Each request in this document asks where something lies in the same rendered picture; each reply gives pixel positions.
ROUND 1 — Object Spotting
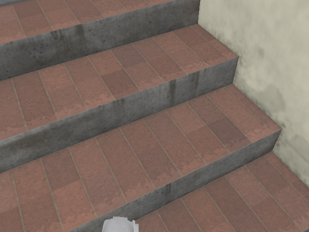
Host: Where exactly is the robot left thigh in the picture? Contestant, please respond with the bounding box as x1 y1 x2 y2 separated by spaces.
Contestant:
102 217 139 232

